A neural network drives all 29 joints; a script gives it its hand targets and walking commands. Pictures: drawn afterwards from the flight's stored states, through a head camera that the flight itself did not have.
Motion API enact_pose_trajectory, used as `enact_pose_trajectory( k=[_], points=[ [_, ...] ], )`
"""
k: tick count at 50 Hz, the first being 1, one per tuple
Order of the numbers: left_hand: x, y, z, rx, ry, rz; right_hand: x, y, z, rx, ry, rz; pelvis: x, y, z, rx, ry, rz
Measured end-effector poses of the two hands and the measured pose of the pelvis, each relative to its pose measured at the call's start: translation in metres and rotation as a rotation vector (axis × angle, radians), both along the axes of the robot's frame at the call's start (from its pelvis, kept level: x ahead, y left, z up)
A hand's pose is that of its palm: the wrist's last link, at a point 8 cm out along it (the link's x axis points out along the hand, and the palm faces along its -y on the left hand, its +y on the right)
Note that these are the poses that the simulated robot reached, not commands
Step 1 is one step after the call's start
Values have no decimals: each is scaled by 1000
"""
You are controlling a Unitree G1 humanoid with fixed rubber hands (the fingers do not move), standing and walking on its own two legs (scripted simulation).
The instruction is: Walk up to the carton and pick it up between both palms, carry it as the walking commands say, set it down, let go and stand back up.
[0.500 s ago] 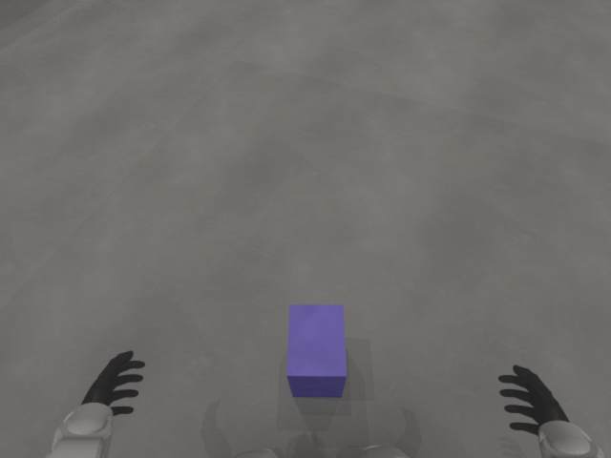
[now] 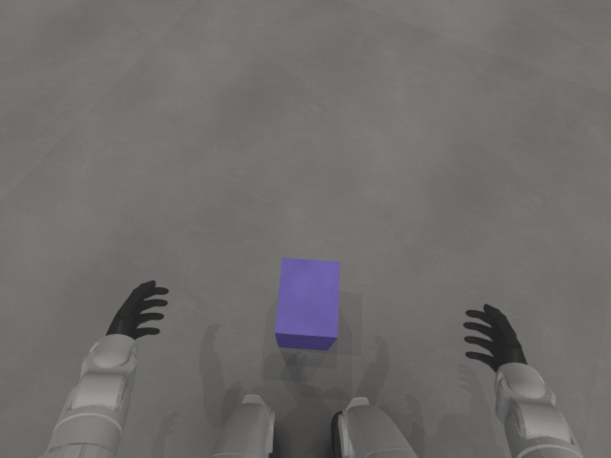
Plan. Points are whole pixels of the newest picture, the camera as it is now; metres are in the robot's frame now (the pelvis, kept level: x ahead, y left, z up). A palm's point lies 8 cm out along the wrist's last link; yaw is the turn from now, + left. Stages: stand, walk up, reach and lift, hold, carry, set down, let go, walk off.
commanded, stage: reach and lift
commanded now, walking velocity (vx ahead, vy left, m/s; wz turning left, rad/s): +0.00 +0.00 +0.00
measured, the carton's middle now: (306, 307) +0.42 -0.02 -0.59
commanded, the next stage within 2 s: none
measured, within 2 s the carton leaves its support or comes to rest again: neither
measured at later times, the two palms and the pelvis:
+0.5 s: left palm (194, 260) +0.40 +0.18 -0.15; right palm (435, 278) +0.36 -0.21 -0.14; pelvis -0.05 +0.00 -0.05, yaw +0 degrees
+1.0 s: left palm (225, 246) +0.45 +0.15 -0.21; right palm (403, 260) +0.42 -0.18 -0.21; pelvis -0.04 +0.00 -0.08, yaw -1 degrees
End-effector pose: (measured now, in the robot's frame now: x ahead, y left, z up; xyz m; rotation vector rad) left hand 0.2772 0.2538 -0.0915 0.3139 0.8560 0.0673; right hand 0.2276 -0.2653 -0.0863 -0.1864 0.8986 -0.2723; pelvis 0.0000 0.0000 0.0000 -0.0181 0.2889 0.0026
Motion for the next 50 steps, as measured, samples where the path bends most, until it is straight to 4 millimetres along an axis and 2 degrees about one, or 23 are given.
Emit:
enact_pose_trajectory(
  k=[6, 17, 26, 36, 42, 50],
  points=[
    [35, -12, -9, -28, -35, -4, 27, 8, -15, 20, -42, 1, -20, 4, -13, 5, 52, -13],
    [86, -45, -38, -99, -89, 3, 93, 40, -40, 77, -134, 11, -48, 6, -36, 4, 173, -14],
    [131, -73, -57, -153, -158, 22, 142, 58, -57, 102, -198, 12, -53, 5, -51, -3, 287, -7],
    [178, -100, -77, -197, -221, 33, 191, 77, -80, 125, -264, 13, -48, 2, -64, 1, 407, -13],
    [183, -106, -93, -200, -226, 33, 201, 84, -93, 120, -289, 22, -40, 0, -68, 4, 464, -15],
    [176, -107, -118, -204, -202, 34, 192, 82, -119, 126, -268, 12, -37, -2, -81, 2, 512, -13]
  ],
)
